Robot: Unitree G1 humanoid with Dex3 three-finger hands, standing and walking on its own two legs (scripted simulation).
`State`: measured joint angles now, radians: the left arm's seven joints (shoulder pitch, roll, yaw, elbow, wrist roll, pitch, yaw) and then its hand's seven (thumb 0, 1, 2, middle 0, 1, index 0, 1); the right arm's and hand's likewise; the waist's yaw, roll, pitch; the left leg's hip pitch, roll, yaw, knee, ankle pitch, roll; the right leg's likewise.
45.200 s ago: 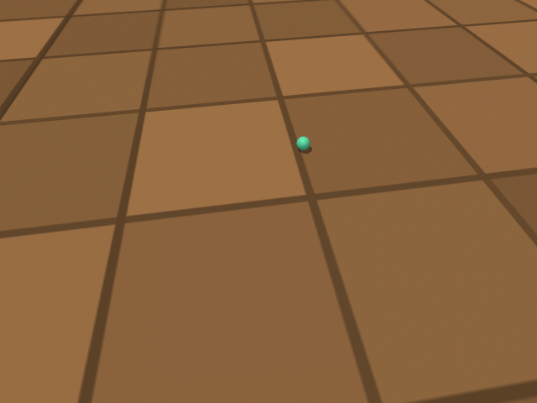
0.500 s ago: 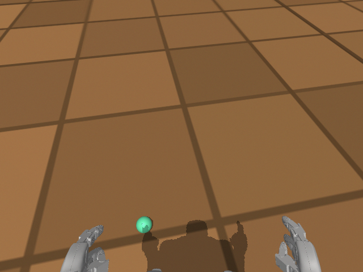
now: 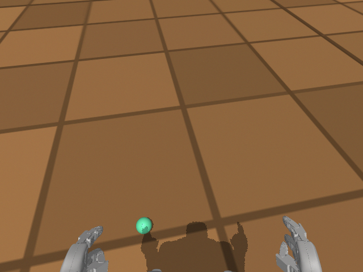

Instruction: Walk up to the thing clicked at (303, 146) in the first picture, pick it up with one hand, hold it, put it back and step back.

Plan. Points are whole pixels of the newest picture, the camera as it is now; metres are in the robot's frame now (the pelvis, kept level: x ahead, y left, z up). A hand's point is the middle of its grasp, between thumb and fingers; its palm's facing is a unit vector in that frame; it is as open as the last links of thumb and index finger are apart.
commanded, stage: home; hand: left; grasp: from above
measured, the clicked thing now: (143, 225) +0.46 +0.22 -0.67
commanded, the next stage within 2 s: stand in 0.14 s
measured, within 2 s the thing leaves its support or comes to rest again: neither
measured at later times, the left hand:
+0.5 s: hand out of the picture +0.12 +0.23 -0.10, palm faces +0.02 -0.94 -0.35, open 7.4 cm
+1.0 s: hand out of the picture +0.02 +0.24 -0.10, palm faces +0.05 -0.94 -0.33, open 7.4 cm
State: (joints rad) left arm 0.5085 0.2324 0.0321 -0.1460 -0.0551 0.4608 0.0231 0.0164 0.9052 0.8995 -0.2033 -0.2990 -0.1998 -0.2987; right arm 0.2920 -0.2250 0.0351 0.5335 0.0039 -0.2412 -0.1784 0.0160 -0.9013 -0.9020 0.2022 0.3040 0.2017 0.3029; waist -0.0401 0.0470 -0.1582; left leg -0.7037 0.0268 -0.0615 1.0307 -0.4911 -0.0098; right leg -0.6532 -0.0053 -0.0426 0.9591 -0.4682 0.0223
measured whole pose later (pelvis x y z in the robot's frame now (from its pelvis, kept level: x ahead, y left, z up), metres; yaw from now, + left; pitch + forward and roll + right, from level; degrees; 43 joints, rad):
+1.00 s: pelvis -0.01 +0.00 +0.06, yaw +1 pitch -5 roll +0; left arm 0.21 0.28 0.04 1.08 0.03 0.01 0.03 0.01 0.90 0.90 -0.21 -0.30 -0.20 -0.30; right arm 0.17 -0.29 -0.03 1.07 -0.03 0.00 -0.01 0.01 -0.90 -0.90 0.20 0.30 0.20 0.30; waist 0.02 0.02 0.07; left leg -0.15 -0.01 -0.03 0.46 -0.21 0.00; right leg -0.13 -0.05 -0.02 0.44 -0.22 0.04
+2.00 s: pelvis +0.00 +0.00 +0.07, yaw +0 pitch -4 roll +0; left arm 0.10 0.31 0.03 1.14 0.02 0.00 0.01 0.01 0.90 0.90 -0.21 -0.30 -0.20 -0.30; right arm 0.11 -0.33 -0.01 1.14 -0.02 -0.01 0.00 0.01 -0.90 -0.90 0.20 0.30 0.20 0.30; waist 0.00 0.01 0.07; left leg -0.10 0.00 -0.02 0.35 -0.18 -0.01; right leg -0.09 -0.03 -0.02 0.34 -0.18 0.03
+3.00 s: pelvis -0.03 +0.01 +0.05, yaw +0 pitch -2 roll -1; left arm 0.06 0.37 0.07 0.99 0.02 0.04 0.01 0.01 0.90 0.90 -0.21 -0.30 -0.20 -0.30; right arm 0.07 -0.41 -0.05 1.02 0.00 0.04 0.02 0.01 -0.91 -0.90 0.20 0.30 0.20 0.30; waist -0.01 0.00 0.18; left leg -0.32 -0.03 -0.03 0.73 -0.39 0.03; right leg -0.28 -0.05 -0.01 0.56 -0.24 0.02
